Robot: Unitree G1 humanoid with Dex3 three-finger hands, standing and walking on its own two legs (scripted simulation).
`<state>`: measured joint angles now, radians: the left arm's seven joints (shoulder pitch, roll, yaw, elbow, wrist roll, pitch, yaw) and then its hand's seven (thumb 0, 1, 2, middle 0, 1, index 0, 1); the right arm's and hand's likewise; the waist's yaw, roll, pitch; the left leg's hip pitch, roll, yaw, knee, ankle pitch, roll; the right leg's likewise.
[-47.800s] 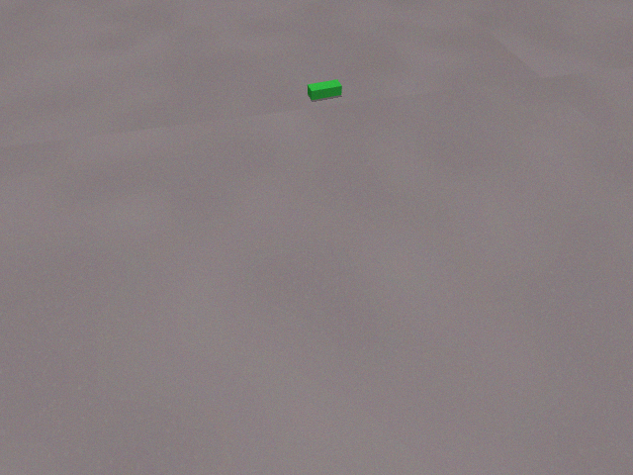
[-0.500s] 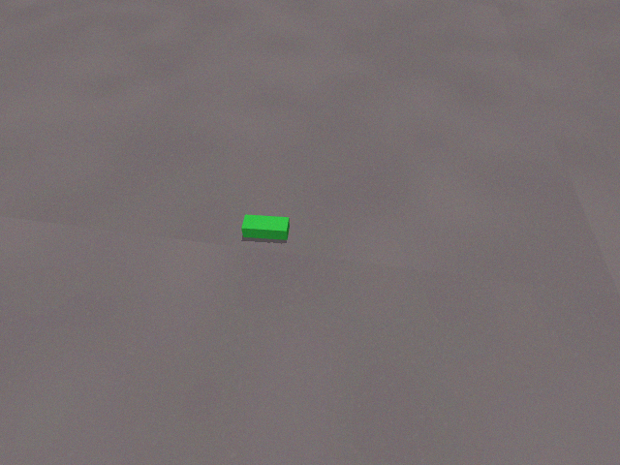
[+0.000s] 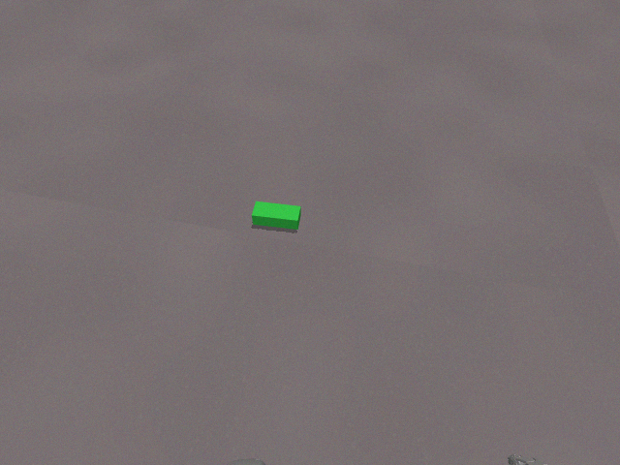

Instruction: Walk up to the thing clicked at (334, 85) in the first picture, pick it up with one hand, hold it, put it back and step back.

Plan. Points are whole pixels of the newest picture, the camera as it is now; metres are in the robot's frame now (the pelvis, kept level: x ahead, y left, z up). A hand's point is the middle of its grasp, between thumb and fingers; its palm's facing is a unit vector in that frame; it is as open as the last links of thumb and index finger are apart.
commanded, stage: step back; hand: left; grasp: from above
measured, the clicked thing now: (276, 215) +1.09 +0.16 -0.73
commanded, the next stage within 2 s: stand in 0.18 s
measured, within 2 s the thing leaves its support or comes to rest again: neither
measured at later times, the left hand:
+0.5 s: hand out of the picture +0.11 +0.25 -0.13, palm faces -0.03 -0.94 -0.33, open 7.4 cm
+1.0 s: hand out of the picture +0.09 +0.26 -0.14, palm faces -0.05 -0.94 -0.34, open 7.4 cm
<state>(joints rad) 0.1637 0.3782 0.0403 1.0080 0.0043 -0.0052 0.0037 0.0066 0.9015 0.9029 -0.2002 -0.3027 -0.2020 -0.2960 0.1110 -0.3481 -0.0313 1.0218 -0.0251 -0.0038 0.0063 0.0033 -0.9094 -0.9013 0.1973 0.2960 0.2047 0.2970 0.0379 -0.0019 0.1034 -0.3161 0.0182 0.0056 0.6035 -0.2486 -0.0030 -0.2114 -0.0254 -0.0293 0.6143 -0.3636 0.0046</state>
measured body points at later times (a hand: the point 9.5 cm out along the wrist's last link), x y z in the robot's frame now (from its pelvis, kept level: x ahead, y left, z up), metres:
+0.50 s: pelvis +0.01 +0.01 +0.02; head +0.02 +0.01 +0.47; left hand +0.11 +0.30 -0.11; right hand +0.11 -0.29 -0.11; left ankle +0.05 +0.13 -0.73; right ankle -0.02 -0.12 -0.73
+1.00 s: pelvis +0.01 +0.01 +0.02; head +0.03 +0.01 +0.47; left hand +0.09 +0.31 -0.11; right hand +0.08 -0.29 -0.11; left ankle +0.05 +0.13 -0.73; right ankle -0.02 -0.12 -0.73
